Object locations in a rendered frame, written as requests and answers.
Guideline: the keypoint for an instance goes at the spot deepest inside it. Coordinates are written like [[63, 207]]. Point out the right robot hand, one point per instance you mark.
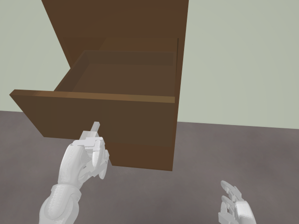
[[239, 210]]

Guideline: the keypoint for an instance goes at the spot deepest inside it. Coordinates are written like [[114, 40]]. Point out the left robot hand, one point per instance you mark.
[[90, 153]]

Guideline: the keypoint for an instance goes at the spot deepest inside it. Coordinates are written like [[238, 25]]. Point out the handle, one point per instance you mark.
[[92, 133]]

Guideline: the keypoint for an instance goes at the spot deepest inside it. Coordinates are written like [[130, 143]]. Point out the left robot forearm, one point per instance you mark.
[[61, 207]]

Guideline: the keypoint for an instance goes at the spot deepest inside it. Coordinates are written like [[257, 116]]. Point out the drawer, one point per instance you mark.
[[130, 93]]

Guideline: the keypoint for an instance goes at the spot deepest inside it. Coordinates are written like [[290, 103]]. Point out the cabinet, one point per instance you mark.
[[127, 25]]

